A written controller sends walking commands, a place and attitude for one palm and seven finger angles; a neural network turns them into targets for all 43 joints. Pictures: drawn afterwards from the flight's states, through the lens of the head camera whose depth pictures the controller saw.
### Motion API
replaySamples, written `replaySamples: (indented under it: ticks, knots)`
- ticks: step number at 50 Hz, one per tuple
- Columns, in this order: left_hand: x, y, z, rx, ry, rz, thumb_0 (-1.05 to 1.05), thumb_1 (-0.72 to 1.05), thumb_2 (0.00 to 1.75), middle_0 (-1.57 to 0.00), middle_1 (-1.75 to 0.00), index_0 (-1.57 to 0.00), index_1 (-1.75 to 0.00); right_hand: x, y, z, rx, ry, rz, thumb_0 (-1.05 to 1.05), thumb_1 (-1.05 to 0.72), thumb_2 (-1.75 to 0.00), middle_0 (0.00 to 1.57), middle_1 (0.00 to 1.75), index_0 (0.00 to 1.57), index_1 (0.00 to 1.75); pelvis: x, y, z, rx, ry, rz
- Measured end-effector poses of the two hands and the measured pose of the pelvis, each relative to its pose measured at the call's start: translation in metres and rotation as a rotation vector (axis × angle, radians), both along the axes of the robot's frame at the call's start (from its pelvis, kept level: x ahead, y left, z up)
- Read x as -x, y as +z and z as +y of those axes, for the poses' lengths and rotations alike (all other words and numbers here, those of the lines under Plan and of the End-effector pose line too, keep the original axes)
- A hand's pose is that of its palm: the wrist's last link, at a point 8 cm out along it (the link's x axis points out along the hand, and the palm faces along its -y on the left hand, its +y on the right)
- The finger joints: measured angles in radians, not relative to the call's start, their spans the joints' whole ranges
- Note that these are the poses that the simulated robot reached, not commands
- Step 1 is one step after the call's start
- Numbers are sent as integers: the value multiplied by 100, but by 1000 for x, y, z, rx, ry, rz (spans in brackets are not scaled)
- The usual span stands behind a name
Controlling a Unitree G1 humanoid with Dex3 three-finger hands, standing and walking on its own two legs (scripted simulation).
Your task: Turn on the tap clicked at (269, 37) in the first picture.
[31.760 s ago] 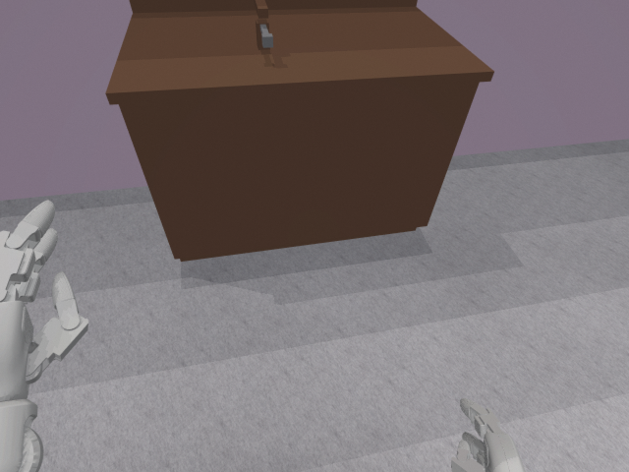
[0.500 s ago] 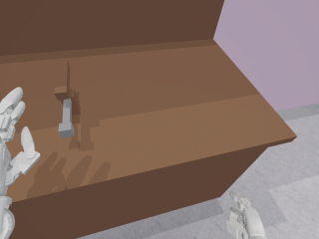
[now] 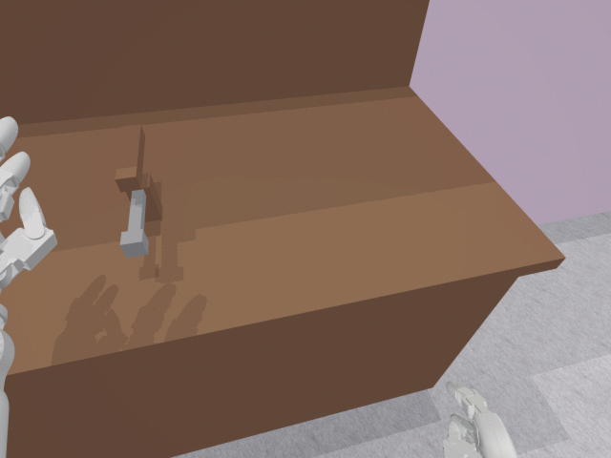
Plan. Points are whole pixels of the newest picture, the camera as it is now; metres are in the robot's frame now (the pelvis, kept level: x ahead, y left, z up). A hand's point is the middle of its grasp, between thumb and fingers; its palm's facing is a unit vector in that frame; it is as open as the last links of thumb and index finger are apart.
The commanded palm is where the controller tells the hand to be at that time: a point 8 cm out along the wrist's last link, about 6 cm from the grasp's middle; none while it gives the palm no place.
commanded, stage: turn the palm inward beside the body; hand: left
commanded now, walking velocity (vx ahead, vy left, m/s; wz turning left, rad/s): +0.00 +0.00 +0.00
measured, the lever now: (134, 243) +0.35 +0.28 +0.08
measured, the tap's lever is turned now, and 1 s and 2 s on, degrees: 0 0 0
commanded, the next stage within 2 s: none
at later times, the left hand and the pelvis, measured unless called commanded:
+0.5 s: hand (127, 319) +0.21 +0.21 +0.14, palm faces +0.42 -0.85 -0.31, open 7.4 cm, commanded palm +0.15 +0.26 +0.16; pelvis -0.02 -0.06 -0.02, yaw +3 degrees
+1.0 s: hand (129, 322) +0.21 +0.21 +0.14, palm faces +0.44 -0.87 -0.21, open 7.4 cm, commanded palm +0.15 +0.25 +0.15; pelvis +0.03 -0.04 -0.02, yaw +3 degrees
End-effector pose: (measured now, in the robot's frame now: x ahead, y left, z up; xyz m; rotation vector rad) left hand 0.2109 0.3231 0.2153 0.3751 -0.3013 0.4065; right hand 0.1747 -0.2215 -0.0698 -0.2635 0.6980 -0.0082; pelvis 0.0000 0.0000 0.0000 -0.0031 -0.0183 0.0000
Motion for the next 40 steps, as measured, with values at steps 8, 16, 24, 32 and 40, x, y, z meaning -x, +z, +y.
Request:
replaySamples:
  ticks: [8,16,24,32,40]
  knots:
    - [41,-70,-59,65,-76,258,1,90,90,-20,-30,-20,-30,-12,5,-11,-39,-4,-113,2,-91,-90,20,30,20,30,13,-10,-14,-16,-3,-4]
    - [78,-39,-49,15,158,-47,1,89,90,-21,-30,-21,-30,-17,-9,-16,-14,95,-93,2,-91,-90,20,30,20,30,23,-21,-45,-1,56,-12]
    - [46,-58,-71,87,81,228,1,90,90,-20,-30,-20,-30,-22,-25,-29,-62,26,-90,2,-90,-90,20,30,20,30,20,-22,-59,-2,62,-8]
    - [44,-55,-80,100,90,110,1,89,90,-21,-30,-21,-30,-24,-30,-57,-39,-47,-66,2,-91,-90,20,30,20,30,-6,-24,-64,-3,44,32]
    - [45,-71,-65,144,134,205,1,90,90,-21,-30,-20,-30,-37,-29,-63,7,-53,-63,2,-91,-90,20,30,20,30,-27,-21,-54,-8,51,57]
